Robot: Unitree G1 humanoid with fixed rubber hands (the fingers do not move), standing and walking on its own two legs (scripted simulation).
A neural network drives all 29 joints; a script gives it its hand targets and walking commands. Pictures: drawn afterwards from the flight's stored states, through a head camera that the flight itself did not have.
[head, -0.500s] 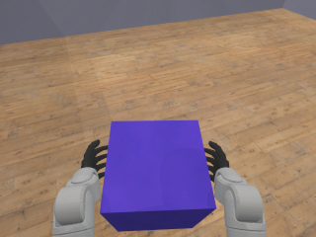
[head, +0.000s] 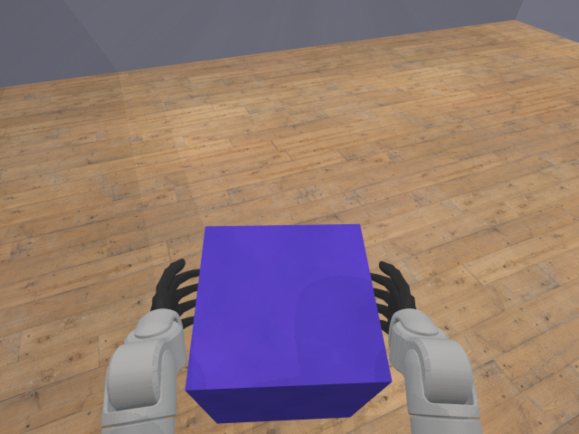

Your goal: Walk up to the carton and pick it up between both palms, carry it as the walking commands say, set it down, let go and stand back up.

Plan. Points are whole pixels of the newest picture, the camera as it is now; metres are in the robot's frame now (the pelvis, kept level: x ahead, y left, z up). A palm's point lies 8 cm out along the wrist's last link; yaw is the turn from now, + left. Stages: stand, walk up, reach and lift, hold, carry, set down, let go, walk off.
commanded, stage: carry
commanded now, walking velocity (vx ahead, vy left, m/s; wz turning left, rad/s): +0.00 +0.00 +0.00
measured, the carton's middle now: (284, 330) +0.28 +0.01 -0.01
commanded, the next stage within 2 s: hold in 0.72 s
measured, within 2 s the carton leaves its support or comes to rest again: neither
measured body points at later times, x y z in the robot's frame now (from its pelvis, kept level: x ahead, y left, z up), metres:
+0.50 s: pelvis +0.00 -0.01 +0.00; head -0.01 -0.01 +0.45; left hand +0.28 +0.15 +0.04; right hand +0.28 -0.15 +0.04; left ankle +0.04 +0.11 -0.73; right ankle -0.03 -0.07 -0.73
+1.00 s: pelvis -0.01 +0.00 +0.01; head -0.03 +0.02 +0.46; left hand +0.24 +0.16 +0.01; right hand +0.23 -0.15 +0.02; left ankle +0.04 +0.12 -0.73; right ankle -0.02 -0.07 -0.73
